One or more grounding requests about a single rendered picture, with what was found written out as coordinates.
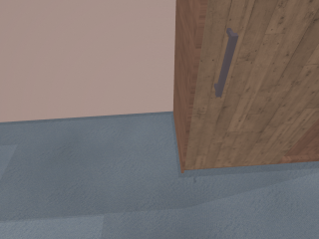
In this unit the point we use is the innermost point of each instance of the wardrobe door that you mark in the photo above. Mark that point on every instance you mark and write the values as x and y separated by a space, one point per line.
271 93
308 143

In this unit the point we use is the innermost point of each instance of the handle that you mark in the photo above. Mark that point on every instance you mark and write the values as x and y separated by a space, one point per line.
230 48

